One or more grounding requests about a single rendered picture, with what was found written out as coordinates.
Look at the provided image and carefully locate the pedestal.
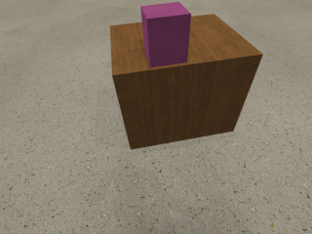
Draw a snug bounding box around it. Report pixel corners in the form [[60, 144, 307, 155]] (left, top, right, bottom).
[[110, 14, 263, 150]]

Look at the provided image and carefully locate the carton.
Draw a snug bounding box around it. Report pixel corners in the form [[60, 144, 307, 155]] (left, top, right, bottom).
[[140, 2, 191, 68]]

